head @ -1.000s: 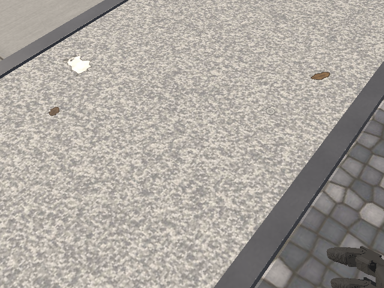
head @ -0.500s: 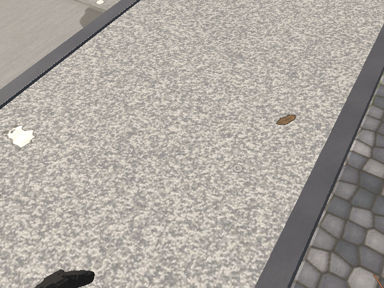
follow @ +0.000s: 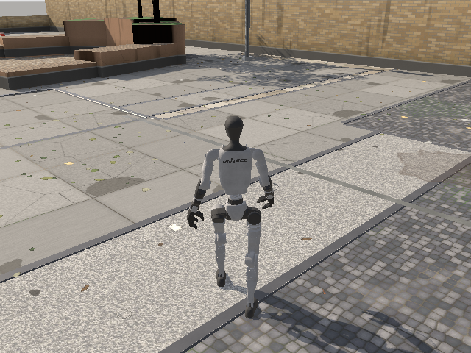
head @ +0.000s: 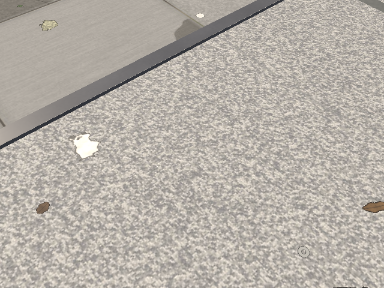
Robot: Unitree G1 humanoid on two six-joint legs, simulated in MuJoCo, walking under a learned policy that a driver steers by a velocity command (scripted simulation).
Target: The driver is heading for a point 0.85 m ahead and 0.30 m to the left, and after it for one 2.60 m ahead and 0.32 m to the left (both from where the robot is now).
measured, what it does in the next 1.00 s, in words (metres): walks ahead, turning left: left foot, then right foot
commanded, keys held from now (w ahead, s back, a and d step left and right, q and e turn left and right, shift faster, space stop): w+q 0.16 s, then q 0.42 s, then w+q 0.24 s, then q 0.14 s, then no key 0.04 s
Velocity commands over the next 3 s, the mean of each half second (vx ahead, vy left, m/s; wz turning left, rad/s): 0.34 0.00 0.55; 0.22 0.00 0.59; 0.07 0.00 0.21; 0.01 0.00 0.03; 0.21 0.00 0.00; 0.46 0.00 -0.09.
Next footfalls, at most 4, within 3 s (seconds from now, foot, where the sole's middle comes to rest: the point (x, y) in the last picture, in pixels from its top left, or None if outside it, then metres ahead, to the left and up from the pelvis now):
0.04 left None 0.19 0.10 -0.76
0.48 right None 0.45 -0.03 -0.76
0.92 left None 0.30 0.18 -0.76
1.32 right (181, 260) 0.55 0.10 -0.76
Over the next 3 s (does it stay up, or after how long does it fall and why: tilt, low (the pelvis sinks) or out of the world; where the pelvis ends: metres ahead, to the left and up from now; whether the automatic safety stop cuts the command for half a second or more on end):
stays up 0.65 0.35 0.01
